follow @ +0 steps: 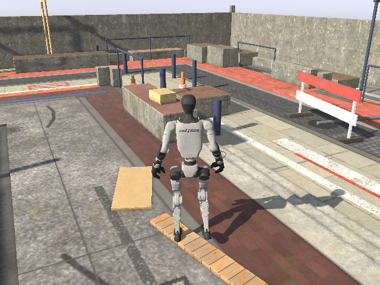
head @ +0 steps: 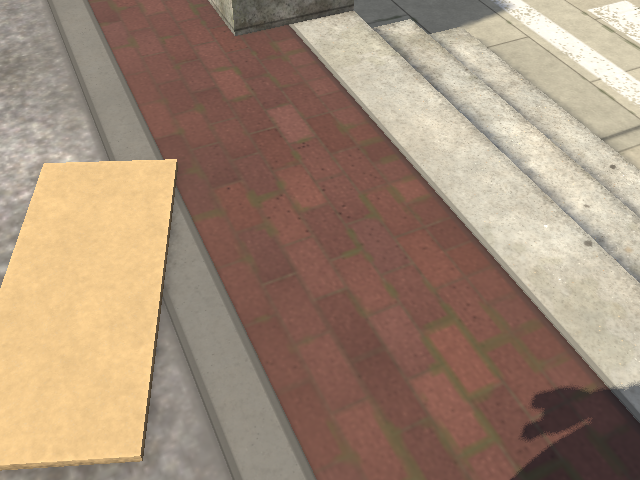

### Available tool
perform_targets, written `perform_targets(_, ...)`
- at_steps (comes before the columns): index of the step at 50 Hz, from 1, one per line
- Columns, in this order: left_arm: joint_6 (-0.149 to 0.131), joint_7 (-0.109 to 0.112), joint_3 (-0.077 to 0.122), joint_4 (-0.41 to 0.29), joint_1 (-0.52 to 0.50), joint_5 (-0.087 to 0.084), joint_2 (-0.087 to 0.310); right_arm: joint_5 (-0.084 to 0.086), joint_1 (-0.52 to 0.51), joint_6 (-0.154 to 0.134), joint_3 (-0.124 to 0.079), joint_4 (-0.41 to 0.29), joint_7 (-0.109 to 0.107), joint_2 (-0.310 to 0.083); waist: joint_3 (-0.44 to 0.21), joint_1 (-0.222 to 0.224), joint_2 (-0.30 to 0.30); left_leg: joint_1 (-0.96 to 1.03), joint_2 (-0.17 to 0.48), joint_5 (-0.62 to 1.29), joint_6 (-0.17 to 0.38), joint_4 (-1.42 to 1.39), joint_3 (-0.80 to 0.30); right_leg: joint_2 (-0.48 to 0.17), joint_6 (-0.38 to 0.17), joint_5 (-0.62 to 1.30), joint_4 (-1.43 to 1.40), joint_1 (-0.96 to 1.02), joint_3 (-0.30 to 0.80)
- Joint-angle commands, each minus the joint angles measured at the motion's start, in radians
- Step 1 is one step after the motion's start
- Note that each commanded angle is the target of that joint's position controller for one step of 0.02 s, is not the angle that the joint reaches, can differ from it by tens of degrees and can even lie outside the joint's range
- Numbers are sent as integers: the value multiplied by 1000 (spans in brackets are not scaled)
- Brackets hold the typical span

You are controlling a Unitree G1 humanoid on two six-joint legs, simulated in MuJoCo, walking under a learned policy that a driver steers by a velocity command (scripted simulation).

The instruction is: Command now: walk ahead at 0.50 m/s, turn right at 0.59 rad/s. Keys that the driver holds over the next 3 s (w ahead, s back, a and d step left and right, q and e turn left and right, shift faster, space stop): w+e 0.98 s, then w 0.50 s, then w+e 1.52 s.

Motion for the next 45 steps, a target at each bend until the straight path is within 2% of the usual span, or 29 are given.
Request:
perform_targets(1,-8,-7,23,-83,-32,11,84,-6,11,-18,-36,-47,-5,-133,31,-33,129,235,272,-121,137,-321,-305,-111,8,134,57,-298,26)
perform_targets(4,-5,-10,22,-95,-45,4,63,-6,57,-30,-42,-16,-7,-130,13,-40,107,270,249,84,136,-325,-162,-113,19,259,-6,-294,35)
perform_targets(7,-6,-15,15,-125,-96,4,43,0,81,-23,-47,2,-11,-146,27,-50,105,299,253,182,144,-325,-74,-111,32,352,-144,-303,26)
perform_targets(12,-6,-48,-5,-179,-219,8,21,5,125,-5,-57,19,-15,-186,75,-98,89,348,274,224,140,-313,34,-118,20,448,-335,-296,-34)
perform_targets(16,-4,-74,-16,-238,-314,4,10,20,173,22,-63,41,-20,-210,123,-120,74,436,304,272,120,-276,92,-114,-2,424,-445,-314,-71)
perform_targets(18,-2,-89,-17,-252,-326,5,10,29,173,39,-69,46,-25,-228,128,-106,74,463,314,372,97,-235,127,-98,-20,385,-493,-272,-102)
perform_targets(19,0,-92,-13,-255,-319,8,20,33,164,46,-74,41,-28,-245,115,-92,81,467,311,498,86,-197,148,-74,-33,349,-509,-218,-131)
perform_targets(21,6,-90,10,-241,-240,15,67,38,162,58,-85,35,-36,-282,44,-33,109,487,308,788,71,-39,176,-10,-70,260,-510,-65,-181)
perform_targets(22,10,-82,30,-215,-145,14,104,36,166,62,-88,32,-37,-292,-17,15,111,481,297,856,61,93,182,21,-92,254,-517,54,-194)
perform_targets(23,14,-65,51,-164,3,15,134,39,137,64,-84,26,-36,-280,-81,100,84,381,260,811,31,301,209,38,-130,347,-599,275,-193)
perform_targets(24,22,-44,65,-120,117,14,175,7,152,55,-63,12,-32,-206,-132,131,-2,45,203,275,-2,605,182,-70,-168,441,-518,617,-35)
perform_targets(25,23,-31,66,-128,111,8,266,-53,198,21,-25,-23,-16,-77,-198,29,-306,-322,37,-518,-39,1003,115,-220,-256,914,-369,883,239)
perform_targets(26,5,-48,58,-160,154,14,250,4,204,-19,-22,-90,1,-164,-446,78,-176,-488,8,-492,-53,1087,-83,-365,-434,530,-576,1028,600)
perform_targets(27,-2,-52,53,-141,149,16,199,54,56,-38,-32,-120,-3,-199,-332,110,-28,-544,56,-377,-40,1031,-103,-321,-384,378,-672,946,544)
perform_targets(28,-12,-50,42,-139,54,7,167,50,10,-40,-29,-138,-11,-197,-160,61,35,-564,93,-273,-37,928,-85,-280,-334,379,-708,767,441)
perform_targets(29,-21,-46,25,-162,-29,15,132,25,26,-31,-31,-119,-19,-206,-106,14,78,-490,133,-211,-44,868,-101,-259,-309,464,-724,613,384)
perform_targets(30,-25,-42,23,-175,-72,24,132,11,55,-22,-37,-118,-20,-218,-76,-22,70,-422,152,-174,-56,804,-113,-244,-304,547,-740,507,357)
perform_targets(31,-28,-37,19,-173,-84,28,123,0,74,-12,-41,-119,-16,-216,-59,-44,53,-377,164,-149,-62,763,-122,-225,-293,594,-757,438,327)
perform_targets(32,-31,-30,16,-162,-85,21,117,-6,68,-7,-42,-122,-15,-206,-29,-53,45,-358,170,-117,-72,681,-114,-199,-278,620,-773,373,275)
perform_targets(33,-31,-21,19,-150,-74,20,131,-13,39,-2,-36,-132,-16,-181,-5,-47,32,-340,159,-84,-86,608,-88,-170,-269,671,-785,311,226)
perform_targets(35,-25,-4,23,-131,-49,21,149,-20,-45,1,-22,-165,-17,-144,21,-25,7,-310,123,45,-105,439,-56,-109,-240,722,-781,240,148)
perform_targets(37,-15,6,25,-115,-21,16,152,-18,-124,-5,-10,-183,-7,-113,23,12,-7,-235,75,219,-98,237,-36,-54,-190,664,-760,201,102)
perform_targets(38,-10,9,26,-104,5,13,154,-15,-164,-8,-7,-194,0,-105,16,36,-15,-200,48,298,-91,160,-24,-48,-169,611,-759,198,110)
perform_targets(40,-5,11,26,-78,58,6,154,-3,-233,-12,-10,-220,10,-112,22,64,-26,-178,21,348,-73,82,-38,-70,-149,517,-746,232,166)
perform_targets(42,-1,14,22,-60,82,3,140,3,-263,-15,-19,-238,16,-135,27,64,-37,-196,14,303,-47,23,-68,-100,-145,466,-694,316,232)
perform_targets(44,7,20,25,-54,75,7,141,6,-241,-21,-32,-238,18,-161,23,40,-61,-185,15,211,-17,6,-86,-135,-140,502,-635,393,288)
perform_targets(45,11,21,26,-58,58,11,142,5,-189,-24,-41,-227,14,-176,2,11,-78,-127,8,160,3,1,-78,-134,-131,590,-587,412,297)
Next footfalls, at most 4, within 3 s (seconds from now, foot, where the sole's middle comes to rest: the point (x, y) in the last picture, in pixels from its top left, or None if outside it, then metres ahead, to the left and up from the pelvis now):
0.48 right None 0.35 -0.18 -0.81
0.94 left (410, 402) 0.72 -0.19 -0.81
1.42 right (562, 414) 0.70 -0.54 -0.81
1.84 left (549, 290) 1.06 -0.60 -0.81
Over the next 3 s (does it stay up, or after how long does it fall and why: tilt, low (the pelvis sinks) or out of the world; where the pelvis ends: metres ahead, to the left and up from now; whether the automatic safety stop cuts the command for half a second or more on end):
stays up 1.05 -1.24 -0.24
